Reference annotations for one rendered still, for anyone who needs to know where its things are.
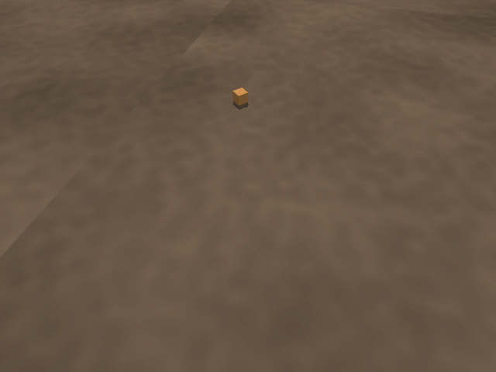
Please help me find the cube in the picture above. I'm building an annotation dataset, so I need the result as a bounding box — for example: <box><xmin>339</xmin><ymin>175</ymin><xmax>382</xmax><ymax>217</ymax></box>
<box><xmin>232</xmin><ymin>88</ymin><xmax>248</xmax><ymax>105</ymax></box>

